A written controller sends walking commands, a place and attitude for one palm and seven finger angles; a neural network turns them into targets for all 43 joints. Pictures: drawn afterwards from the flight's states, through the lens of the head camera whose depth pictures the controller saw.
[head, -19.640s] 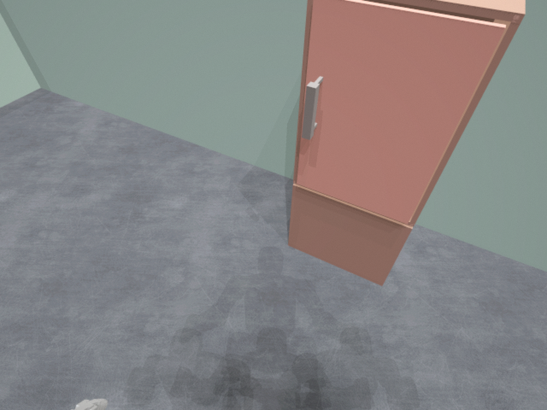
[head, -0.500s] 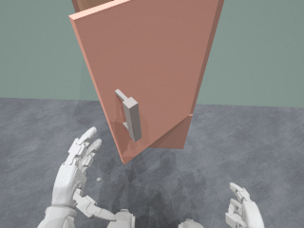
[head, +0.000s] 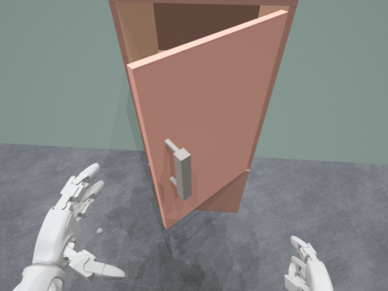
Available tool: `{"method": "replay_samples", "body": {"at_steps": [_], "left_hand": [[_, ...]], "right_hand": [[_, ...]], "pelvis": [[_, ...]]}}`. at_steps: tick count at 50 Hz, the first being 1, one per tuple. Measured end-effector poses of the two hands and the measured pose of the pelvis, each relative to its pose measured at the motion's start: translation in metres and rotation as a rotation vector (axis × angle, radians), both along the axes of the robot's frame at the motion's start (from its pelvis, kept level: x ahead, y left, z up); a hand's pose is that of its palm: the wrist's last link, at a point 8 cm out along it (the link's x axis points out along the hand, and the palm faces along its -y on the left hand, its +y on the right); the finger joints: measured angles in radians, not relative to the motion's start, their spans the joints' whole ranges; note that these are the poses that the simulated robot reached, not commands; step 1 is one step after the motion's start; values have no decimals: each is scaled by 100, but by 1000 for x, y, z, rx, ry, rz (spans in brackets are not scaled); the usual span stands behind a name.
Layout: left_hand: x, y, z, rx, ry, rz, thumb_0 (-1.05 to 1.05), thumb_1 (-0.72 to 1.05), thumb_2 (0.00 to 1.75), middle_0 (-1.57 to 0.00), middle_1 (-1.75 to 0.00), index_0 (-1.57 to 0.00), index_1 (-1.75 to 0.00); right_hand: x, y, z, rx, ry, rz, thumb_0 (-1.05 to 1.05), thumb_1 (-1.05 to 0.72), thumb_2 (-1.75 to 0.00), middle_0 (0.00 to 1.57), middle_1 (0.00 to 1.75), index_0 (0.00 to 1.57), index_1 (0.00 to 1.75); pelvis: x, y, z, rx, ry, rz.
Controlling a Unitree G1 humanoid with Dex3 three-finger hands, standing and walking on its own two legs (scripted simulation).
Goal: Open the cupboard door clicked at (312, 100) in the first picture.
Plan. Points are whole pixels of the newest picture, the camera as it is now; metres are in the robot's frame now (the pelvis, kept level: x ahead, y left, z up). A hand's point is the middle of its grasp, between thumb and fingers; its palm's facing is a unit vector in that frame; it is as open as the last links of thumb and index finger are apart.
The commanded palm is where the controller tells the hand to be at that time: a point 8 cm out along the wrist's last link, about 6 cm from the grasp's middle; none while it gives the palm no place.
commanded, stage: draw the hand back to the body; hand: left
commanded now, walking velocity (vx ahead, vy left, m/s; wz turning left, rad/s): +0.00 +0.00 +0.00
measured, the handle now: (177, 170) +0.38 +0.07 +0.03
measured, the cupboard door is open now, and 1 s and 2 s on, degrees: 43 43 43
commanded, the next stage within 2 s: step back with the hand held close in 1.02 s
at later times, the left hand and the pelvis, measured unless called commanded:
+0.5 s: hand (44, 192) +0.22 +0.25 +0.17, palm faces +0.37 -0.84 -0.40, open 10.8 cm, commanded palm +0.18 +0.29 +0.20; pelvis +0.03 +0.01 +0.05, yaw -2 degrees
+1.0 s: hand (34, 184) +0.22 +0.25 +0.19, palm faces +0.43 -0.81 -0.39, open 7.5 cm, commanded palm +0.18 +0.29 +0.22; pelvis +0.03 -0.01 +0.05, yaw -2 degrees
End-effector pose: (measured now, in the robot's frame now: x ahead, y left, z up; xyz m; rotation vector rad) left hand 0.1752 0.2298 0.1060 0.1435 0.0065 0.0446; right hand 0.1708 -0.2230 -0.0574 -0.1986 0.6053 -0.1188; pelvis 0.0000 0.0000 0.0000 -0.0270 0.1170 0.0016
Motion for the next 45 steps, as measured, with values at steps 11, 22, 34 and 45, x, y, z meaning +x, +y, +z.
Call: {"method": "replay_samples", "body": {"at_steps": [11,22,34,45], "left_hand": [[-6,31,36,209,73,245,-1,-12,46,-17,-30,-17,-30],[5,50,76,263,-21,320,0,26,62,-19,-30,-18,-30],[7,69,112,325,-128,409,1,67,80,-20,-30,-20,-30],[7,59,104,296,-101,394,1,87,88,-21,-30,-20,-30]], "right_hand": [[10,17,21,-3,19,16,1,-91,-90,20,30,20,30],[24,18,31,-1,23,36,1,-91,-90,21,30,20,30],[33,3,36,-13,37,28,1,-91,-90,21,30,20,30],[27,-9,33,-16,60,5,1,-91,-90,20,30,20,30]], "pelvis": [[13,7,30,13,-86,-11],[24,9,45,23,-146,-24],[29,1,51,22,-172,-33],[27,-6,53,22,-180,-37]]}}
